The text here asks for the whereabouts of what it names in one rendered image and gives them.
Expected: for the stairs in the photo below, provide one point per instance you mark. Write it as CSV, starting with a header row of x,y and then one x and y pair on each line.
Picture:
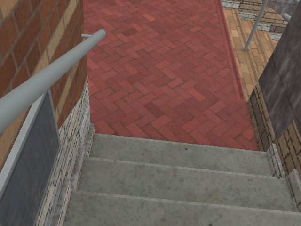
x,y
134,181
252,62

